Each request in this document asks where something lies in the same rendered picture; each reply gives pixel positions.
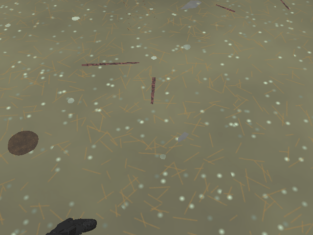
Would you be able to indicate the left robot hand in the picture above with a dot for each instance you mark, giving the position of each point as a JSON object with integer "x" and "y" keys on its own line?
{"x": 72, "y": 226}

